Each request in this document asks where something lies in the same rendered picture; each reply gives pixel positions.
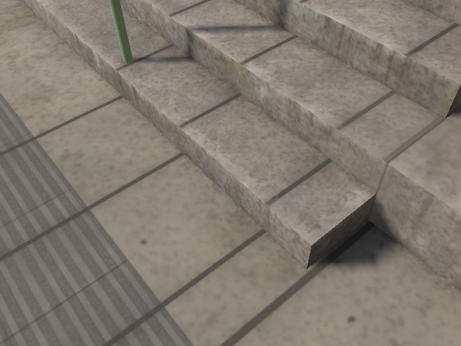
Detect stairs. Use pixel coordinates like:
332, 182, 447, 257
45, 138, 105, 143
20, 0, 461, 269

